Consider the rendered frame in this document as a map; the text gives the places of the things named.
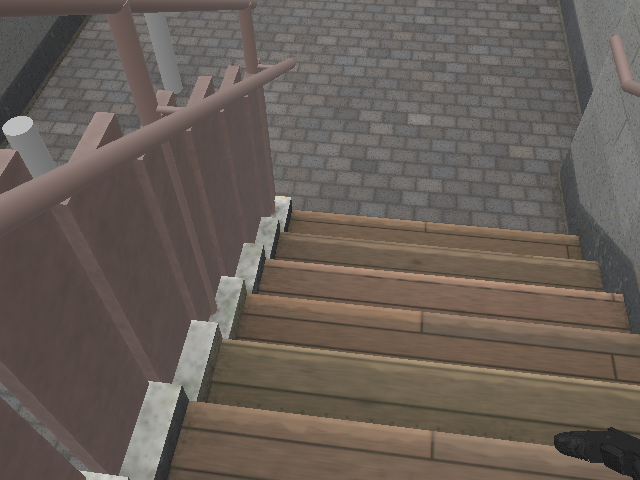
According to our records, stairs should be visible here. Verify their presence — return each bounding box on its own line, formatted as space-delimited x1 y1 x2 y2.
167 210 640 480

